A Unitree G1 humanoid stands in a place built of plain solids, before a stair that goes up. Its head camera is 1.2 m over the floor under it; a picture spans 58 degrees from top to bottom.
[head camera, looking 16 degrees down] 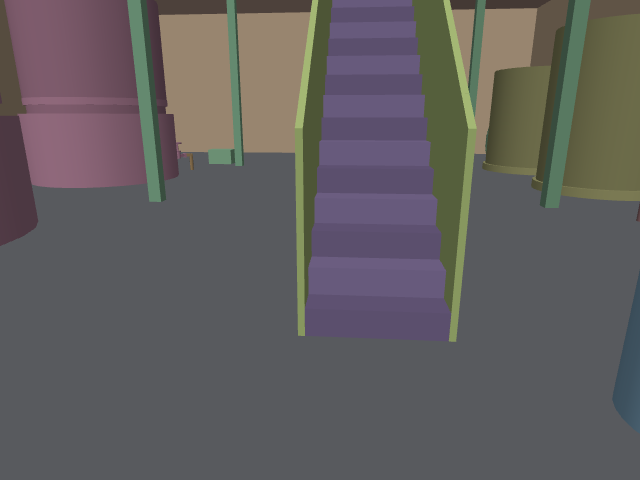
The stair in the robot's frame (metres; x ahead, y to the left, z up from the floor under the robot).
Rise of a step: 0.17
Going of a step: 0.21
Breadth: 0.88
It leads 4 degrees to the right of straight ahead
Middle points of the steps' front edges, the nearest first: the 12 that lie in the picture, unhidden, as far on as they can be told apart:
2.18 -0.31 0.17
2.38 -0.33 0.34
2.59 -0.35 0.51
2.79 -0.36 0.68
3.00 -0.38 0.85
3.20 -0.39 1.02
3.40 -0.41 1.19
3.61 -0.43 1.36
3.81 -0.44 1.53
4.02 -0.46 1.70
4.22 -0.47 1.87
4.43 -0.49 2.04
